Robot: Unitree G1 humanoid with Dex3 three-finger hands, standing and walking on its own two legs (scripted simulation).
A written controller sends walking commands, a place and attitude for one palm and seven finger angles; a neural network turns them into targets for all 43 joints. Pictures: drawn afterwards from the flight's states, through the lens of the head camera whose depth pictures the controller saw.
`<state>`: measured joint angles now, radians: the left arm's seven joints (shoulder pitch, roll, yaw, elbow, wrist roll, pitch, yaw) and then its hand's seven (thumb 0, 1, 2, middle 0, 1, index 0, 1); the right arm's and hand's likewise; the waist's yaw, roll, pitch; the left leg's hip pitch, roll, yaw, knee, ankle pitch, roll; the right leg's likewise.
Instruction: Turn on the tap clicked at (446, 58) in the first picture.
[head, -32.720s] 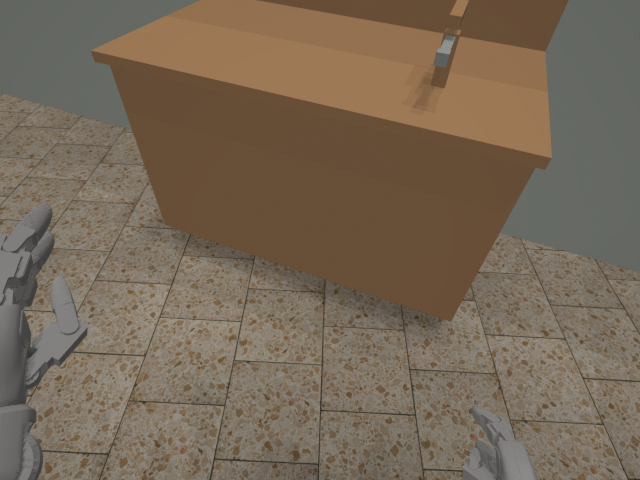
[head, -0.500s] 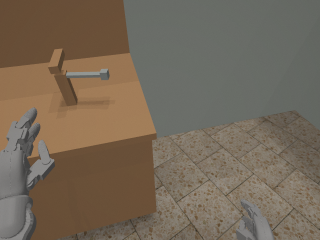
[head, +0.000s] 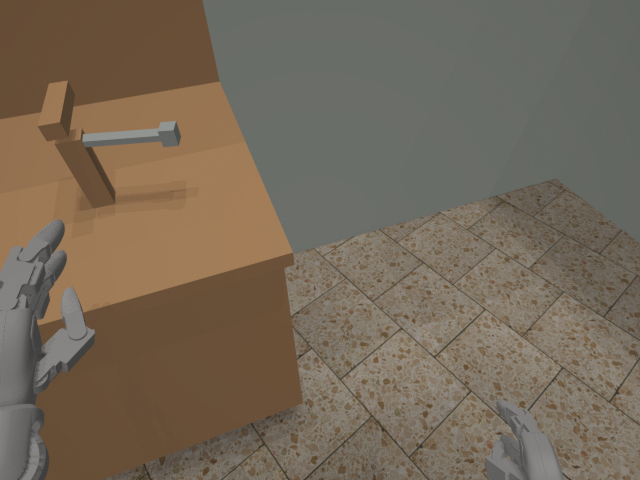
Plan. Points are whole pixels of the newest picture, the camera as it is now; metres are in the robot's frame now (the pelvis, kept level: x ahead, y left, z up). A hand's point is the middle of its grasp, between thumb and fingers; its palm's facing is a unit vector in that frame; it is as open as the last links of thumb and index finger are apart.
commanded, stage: step back with the hand held close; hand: left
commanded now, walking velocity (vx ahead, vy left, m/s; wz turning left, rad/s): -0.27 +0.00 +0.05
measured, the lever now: (169, 134) +0.57 +0.28 +0.15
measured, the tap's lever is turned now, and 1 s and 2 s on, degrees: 76 76 76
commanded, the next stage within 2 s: stop stepping back and stand still in 0.76 s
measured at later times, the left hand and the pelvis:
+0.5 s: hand out of the picture +0.11 +0.26 +0.17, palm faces +0.53 -0.77 -0.37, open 7.5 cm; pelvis -0.09 +0.00 -0.02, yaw +5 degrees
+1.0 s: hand out of the picture -0.03 +0.25 +0.17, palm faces +0.43 -0.83 -0.36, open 7.5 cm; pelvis -0.23 +0.01 -0.01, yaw +0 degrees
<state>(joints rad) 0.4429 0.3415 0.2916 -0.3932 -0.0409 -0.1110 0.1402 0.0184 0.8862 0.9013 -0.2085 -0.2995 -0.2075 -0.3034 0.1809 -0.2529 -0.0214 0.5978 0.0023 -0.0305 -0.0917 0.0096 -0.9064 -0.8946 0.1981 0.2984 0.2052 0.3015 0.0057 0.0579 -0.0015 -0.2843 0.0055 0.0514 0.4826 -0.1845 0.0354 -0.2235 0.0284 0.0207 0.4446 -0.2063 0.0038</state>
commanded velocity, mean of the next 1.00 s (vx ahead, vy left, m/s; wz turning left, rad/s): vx -0.22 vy -0.01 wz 0.00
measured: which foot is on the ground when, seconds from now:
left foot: down 0.00-0.54, up 0.56-0.74, down 0.76-1.00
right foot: down 0.00-0.36, up 0.38-0.48, down 0.50-0.78, up 0.80-1.00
